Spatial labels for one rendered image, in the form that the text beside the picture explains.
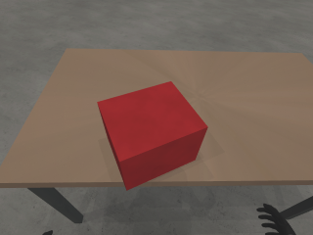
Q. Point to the carton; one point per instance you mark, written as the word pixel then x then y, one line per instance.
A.
pixel 151 132

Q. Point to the right robot hand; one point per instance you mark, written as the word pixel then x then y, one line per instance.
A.
pixel 280 224

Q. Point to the table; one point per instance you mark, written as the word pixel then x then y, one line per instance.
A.
pixel 258 107

